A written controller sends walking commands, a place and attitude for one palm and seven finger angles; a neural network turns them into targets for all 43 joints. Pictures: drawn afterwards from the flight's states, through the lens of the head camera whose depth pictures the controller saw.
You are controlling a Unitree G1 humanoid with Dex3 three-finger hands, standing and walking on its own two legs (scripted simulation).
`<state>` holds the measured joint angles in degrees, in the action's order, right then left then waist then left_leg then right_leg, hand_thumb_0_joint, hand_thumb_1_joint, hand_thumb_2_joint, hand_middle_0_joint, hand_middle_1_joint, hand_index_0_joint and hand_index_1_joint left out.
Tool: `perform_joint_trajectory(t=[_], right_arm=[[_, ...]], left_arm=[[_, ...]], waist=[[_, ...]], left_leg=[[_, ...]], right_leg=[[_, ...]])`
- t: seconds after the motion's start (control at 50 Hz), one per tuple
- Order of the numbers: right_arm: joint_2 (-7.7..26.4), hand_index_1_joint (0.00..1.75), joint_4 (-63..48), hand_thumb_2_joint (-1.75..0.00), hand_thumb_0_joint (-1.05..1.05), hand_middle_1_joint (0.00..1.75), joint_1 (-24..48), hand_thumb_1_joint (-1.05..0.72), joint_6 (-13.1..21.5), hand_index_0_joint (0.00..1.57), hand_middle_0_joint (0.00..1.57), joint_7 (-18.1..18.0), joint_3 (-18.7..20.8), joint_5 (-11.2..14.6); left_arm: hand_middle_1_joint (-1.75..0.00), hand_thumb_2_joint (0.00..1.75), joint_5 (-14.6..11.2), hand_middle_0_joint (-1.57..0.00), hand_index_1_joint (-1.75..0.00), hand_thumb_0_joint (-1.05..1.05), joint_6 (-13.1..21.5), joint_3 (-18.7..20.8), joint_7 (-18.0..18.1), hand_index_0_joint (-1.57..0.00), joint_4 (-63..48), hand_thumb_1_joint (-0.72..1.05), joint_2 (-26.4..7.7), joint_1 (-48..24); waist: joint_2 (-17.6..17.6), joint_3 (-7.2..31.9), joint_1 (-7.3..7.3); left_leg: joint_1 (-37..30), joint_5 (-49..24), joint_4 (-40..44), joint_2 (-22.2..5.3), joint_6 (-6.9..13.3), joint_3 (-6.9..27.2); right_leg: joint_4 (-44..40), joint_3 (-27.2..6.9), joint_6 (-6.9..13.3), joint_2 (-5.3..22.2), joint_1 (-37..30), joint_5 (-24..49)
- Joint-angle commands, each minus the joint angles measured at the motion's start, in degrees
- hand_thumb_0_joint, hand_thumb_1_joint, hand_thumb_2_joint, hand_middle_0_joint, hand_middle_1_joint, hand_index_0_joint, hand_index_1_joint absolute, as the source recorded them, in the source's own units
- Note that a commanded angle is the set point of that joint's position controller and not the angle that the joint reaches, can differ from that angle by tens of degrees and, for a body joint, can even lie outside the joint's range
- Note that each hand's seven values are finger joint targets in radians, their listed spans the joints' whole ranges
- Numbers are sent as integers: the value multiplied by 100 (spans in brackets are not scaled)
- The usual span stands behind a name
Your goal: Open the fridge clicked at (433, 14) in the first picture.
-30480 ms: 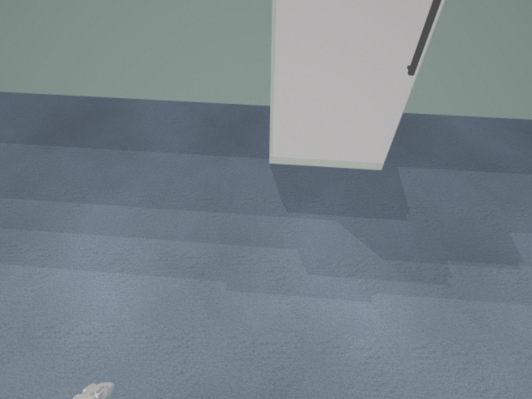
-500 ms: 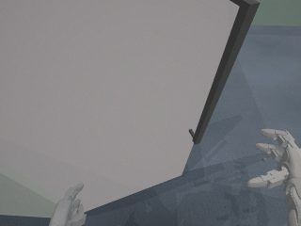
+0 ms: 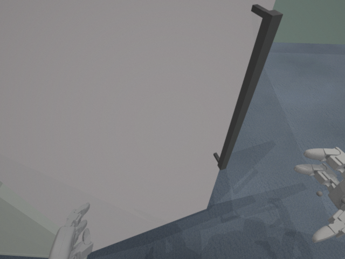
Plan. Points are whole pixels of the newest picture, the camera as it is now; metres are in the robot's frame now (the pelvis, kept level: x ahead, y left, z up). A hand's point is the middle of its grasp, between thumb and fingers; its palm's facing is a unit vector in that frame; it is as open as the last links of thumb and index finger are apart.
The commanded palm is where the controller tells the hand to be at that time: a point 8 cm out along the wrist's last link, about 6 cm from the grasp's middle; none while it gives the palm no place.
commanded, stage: draw the hand back to the body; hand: right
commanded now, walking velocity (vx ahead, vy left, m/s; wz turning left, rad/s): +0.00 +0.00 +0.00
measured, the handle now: (234, 110) +0.45 -0.14 +0.12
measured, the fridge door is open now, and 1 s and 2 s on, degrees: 67 67 67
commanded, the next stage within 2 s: step back with the hand held close in 1.06 s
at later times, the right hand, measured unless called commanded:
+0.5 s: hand out of the picture +0.24 -0.28 +0.17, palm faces +0.45 +0.80 -0.39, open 10.6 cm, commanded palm +0.18 -0.31 +0.19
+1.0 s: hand out of the picture +0.21 -0.25 +0.19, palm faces +0.47 +0.78 -0.41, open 7.5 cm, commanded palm +0.17 -0.28 +0.21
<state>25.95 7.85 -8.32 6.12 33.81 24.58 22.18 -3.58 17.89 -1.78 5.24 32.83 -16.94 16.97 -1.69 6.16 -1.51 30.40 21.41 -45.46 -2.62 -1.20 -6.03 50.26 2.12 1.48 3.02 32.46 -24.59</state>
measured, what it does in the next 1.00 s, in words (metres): stands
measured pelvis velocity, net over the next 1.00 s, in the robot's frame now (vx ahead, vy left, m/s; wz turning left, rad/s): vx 0.03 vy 0.02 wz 0.00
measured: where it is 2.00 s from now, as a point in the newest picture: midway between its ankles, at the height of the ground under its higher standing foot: outside the picture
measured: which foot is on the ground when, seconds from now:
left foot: down 0.00-1.00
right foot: down 0.00-1.00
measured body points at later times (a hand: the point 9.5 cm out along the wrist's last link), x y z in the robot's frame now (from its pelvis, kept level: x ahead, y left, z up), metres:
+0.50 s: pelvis +0.03 +0.00 +0.04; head +0.01 +0.01 +0.48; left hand +0.21 +0.21 -0.04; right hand +0.21 -0.32 +0.20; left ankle +0.02 +0.14 -0.70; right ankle +0.01 -0.10 -0.70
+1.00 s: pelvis +0.03 +0.02 +0.04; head +0.00 +0.04 +0.49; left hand +0.22 +0.25 -0.04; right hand +0.18 -0.29 +0.22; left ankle +0.02 +0.14 -0.70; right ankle +0.01 -0.10 -0.70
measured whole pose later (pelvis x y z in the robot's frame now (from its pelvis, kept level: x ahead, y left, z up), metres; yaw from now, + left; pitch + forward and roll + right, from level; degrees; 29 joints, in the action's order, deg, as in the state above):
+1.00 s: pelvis +0.03 +0.02 +0.04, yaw +0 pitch -3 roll +1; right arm 21.5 -20.8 -25.3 3.0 -6.0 19.6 3.3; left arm 0.2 10.8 -0.5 4.7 38.4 -13.4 12.8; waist -2.7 1.3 -5.2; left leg 6.8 15.1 -25.1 -1.6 -0.1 -5.9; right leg 27.2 3.2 -0.3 2.5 7.3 -16.7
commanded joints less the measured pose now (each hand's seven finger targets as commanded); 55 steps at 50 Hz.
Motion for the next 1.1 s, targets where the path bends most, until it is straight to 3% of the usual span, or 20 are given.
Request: perform_joint_trajectory(t=[0.0,0.04,0.08,0.12,0.14,0.2,0.26,0.32,0.34,0.4,0.48,0.52,0.54,0.58,0.66,0.7,0.86,0.9,1.02,1.08], right_arm=[[1183,100,-2098,-32,0,100,760,30,163,24,24,-2216,181,-1101],[621,96,-2459,-36,0,96,-128,22,32,24,24,-3058,-155,-1372],[717,92,-2886,-39,0,92,-171,15,23,24,24,-3563,-134,-1583],[804,87,-3176,-43,0,87,23,8,19,23,23,-3860,-132,-1745],[755,85,-3012,-44,0,85,-93,4,-12,23,23,-3957,-131,-1788],[704,79,-3119,-50,0,79,190,-7,-55,23,23,-4109,-247,-1903],[675,73,-3352,-55,0,73,129,-17,-44,22,22,-4176,-252,-1974],[659,66,-3389,-60,0,66,-310,-28,-73,22,22,-4182,-179,-1961],[520,64,-3502,-62,0,64,-405,-32,-81,22,22,-4167,-297,-1951],[626,58,-3615,-67,0,58,-744,-43,-90,22,22,-4159,-99,-1945],[663,49,-3815,-74,0,49,-887,-57,-49,21,21,-4135,56,-1910],[841,45,-3999,-78,0,45,-1048,-65,-21,21,21,-4137,258,-1911],[710,43,-3960,-80,0,43,-1149,-68,-27,21,21,-4123,179,-1886],[751,38,-4234,-83,0,38,-1091,-75,32,21,21,-4120,220,-1890],[864,30,-4348,-90,0,30,-1163,-90,52,20,20,-4116,367,-1875],[656,30,-3959,-90,0,30,-1356,-90,-4,20,20,-4092,224,-1863],[811,30,-4196,-90,0,30,-1015,-90,67,20,20,-4094,277,-1887],[852,30,-4213,-90,0,30,-1080,-90,68,20,20,-4100,308,-1876],[843,30,-3975,-90,0,30,-1105,-90,52,20,20,-4090,355,-1861],[736,30,-4055,-90,0,30,-1001,-90,83,20,20,-4072,235,-1864]], left_arm=[[-30,90,293,-20,-30,0,320,272,79,-20,-570,90,-581,-566],[-30,90,271,-20,-30,0,228,256,66,-20,-545,90,-454,-613],[-30,90,272,-20,-30,0,106,240,59,-20,-493,90,-447,-674],[-30,90,293,-20,-30,0,21,259,64,-20,-457,90,-474,-705],[-30,90,292,-20,-30,0,-19,257,76,-20,-431,90,-438,-714],[-30,90,300,-20,-30,0,-127,249,108,-20,-381,90,-428,-799],[-30,90,320,-20,-30,0,-157,237,86,-20,-386,90,-398,-814],[-30,90,329,-20,-30,0,-203,247,45,-20,-383,90,-394,-861],[-30,90,333,-20,-30,0,-219,256,22,-20,-400,90,-349,-898],[-30,90,355,-20,-30,0,-269,274,-19,-20,-382,90,-374,-907],[-30,90,343,-20,-30,0,-344,293,-63,-20,-421,90,-324,-963],[-30,90,348,-20,-30,0,-361,306,-62,-20,-428,90,-341,-962],[-30,90,347,-20,-30,0,-369,304,-66,-20,-430,90,-300,-985],[-30,90,341,-20,-30,0,-363,321,-70,-20,-432,90,-290,-1008],[-30,90,343,-20,-30,0,-355,339,-44,-20,-418,90,-316,-1051],[-30,90,337,-20,-30,0,-397,361,-17,-20,-359,90,-318,-1049],[-30,90,347,-20,-30,0,-390,354,13,-20,-371,90,-291,-1130],[-30,90,366,-20,-30,0,-377,367,32,-20,-339,90,-292,-1146],[-30,90,350,-20,-30,0,-369,346,25,-20,-305,90,-264,-1170],[-30,90,333,-20,-30,0,-367,339,22,-20,-328,90,-247,-1223]], waist=[[-347,273,-196],[-491,275,-192],[-679,298,-183],[-441,463,-151],[-291,277,-143],[-357,110,-130],[-501,249,-199],[-168,179,-277],[-220,145,-249],[-255,111,-323],[-227,-39,-314],[-245,141,-376],[-171,-7,-339],[-399,17,-339],[-188,-41,-365],[132,-340,-317],[-197,-111,-350],[-100,-99,-349],[-31,-284,-366],[-187,-397,-339]], left_leg=[[-408,-234,1162,40,290,284],[-751,-351,1164,-10,260,259],[-981,-547,1238,-28,273,261],[-1253,-772,1395,-41,274,289],[-1295,-763,1422,-27,269,261],[-1476,-908,1621,-36,272,282],[-1683,-1152,1697,-38,274,246],[-1948,-1457,1814,-33,267,212],[-1989,-1477,1841,-40,252,210],[-2188,-1770,1952,-50,263,202],[-2242,-1757,2047,-63,237,192],[-2410,-2024,2103,-89,250,210],[-2391,-2055,2127,-88,241,209],[-2388,-2012,2138,-90,239,218],[-2369,-2118,2257,-95,219,227],[-2286,-2114,2352,-90,215,243],[-2338,-1940,2405,-137,191,288],[-2391,-2066,2459,-146,196,314],[-2299,-1789,2551,-155,184,317],[-2206,-1523,2533,-133,192,294]], right_leg=[[-1604,-612,-44,-14,-753,521],[-1865,-605,-96,67,-905,334],[-2012,-568,-112,57,-1077,455],[-2059,-483,-81,64,-1308,891],[-2142,-499,-95,82,-1313,915],[-2310,-436,-91,64,-1561,1193],[-2445,-457,-159,63,-1972,1715],[-2501,-413,-172,97,-2109,2337],[-2523,-402,-193,110,-2161,2427],[-2536,-336,-207,116,-2278,2918],[-2617,-272,-176,112,-2330,2734],[-2568,-194,-120,77,-2421,2909],[-2567,-170,-108,79,-2383,2866],[-2585,-156,-107,73,-2466,2844],[-2559,-59,-18,41,-2490,2655],[-2543,-10,18,62,-2385,2563],[-2575,22,67,2,-2569,2310],[-2537,34,87,10,-2573,2392],[-2601,20,77,18,-2519,2177],[-2681,-8,61,27,-2546,1999]])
